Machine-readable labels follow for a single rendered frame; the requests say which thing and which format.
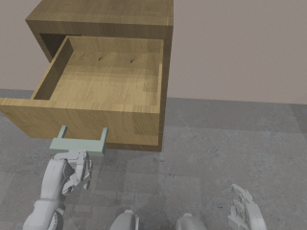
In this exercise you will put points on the robot left forearm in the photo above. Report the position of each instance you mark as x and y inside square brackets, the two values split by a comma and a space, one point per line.
[47, 215]

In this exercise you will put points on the cabinet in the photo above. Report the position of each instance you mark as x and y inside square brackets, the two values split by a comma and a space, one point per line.
[52, 20]

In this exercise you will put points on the left robot hand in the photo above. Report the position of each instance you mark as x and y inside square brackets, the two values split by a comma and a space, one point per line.
[74, 164]

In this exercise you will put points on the right robot hand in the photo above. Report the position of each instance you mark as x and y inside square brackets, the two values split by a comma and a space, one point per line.
[251, 217]

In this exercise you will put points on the handle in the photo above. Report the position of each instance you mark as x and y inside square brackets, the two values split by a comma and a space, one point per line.
[93, 147]

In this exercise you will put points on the drawer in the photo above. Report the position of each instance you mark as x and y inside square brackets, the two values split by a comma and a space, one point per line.
[92, 83]

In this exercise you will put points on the right robot shin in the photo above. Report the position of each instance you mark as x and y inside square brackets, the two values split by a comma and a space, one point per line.
[187, 215]

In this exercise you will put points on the left robot thigh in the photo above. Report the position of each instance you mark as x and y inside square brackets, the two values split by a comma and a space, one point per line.
[126, 221]

